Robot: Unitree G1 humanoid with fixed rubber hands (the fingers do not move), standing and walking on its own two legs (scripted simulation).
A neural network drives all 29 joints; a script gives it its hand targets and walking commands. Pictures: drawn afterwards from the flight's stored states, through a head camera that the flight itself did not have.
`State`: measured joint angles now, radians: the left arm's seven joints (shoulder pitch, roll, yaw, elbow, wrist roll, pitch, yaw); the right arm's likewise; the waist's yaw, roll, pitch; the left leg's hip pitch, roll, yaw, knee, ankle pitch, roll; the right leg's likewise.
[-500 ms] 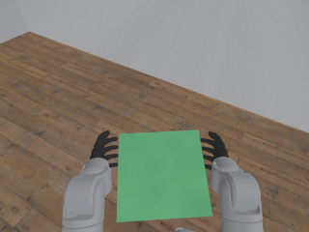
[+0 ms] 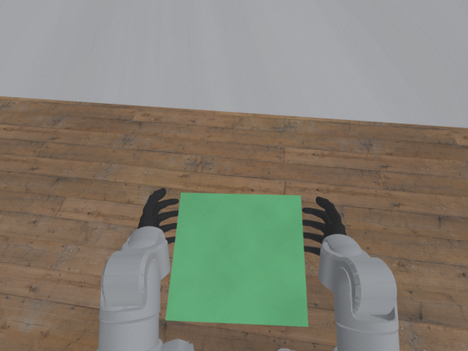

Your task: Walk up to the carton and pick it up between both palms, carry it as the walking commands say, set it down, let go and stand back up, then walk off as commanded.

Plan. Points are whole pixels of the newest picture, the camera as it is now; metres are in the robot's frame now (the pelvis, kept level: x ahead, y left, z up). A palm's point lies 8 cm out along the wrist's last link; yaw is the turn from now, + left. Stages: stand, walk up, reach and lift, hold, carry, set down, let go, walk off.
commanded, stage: carry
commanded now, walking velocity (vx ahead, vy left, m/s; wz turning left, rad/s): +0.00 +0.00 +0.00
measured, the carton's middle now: (239, 262) +0.28 -0.01 -0.03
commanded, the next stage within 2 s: none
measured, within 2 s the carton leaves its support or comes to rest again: neither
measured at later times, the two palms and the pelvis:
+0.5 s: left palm (139, 290) +0.20 +0.12 +0.11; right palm (355, 265) +0.21 -0.16 +0.11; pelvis -0.05 -0.02 +0.01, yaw +1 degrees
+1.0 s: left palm (114, 329) +0.16 +0.14 +0.11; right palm (343, 299) +0.18 -0.13 +0.11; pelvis -0.10 +0.00 +0.00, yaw +2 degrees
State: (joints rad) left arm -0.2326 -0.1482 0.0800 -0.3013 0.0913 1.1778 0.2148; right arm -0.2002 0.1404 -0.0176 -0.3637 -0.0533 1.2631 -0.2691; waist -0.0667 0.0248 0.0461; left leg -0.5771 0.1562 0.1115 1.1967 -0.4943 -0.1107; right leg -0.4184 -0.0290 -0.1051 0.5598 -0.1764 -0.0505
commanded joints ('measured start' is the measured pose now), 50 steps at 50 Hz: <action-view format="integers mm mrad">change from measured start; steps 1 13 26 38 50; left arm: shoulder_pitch -265 -249 -291 -321 -319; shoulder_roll -1096 -968 -976 -1000 -1010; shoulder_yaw -517 -566 -556 -560 -559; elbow -191 -76 -125 -119 -110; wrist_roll -321 -322 -326 -329 -319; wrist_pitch -45 50 62 43 23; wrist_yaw -229 -220 -208 -222 -223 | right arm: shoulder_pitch -488 -325 -388 -400 -413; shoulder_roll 1136 983 1016 1039 1018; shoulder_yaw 636 486 507 507 495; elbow -195 -27 -72 -54 -51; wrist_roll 404 253 292 283 273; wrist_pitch -114 -43 -32 -39 -56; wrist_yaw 277 253 260 278 283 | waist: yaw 76 65 70 65 74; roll -114 -33 -19 -29 38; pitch -503 -376 -347 -347 -344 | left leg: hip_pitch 43 392 212 223 75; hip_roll -48 -84 -34 -53 -6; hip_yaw -73 -65 -129 -116 -136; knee -60 -864 -849 -819 -909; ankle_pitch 81 318 59 34 -98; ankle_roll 35 100 131 142 164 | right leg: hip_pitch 323 219 233 136 193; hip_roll -229 -170 -111 -95 -11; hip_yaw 206 224 181 169 74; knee -227 -230 -242 -248 -31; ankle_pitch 15 17 -206 -278 -200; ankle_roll -71 14 38 34 29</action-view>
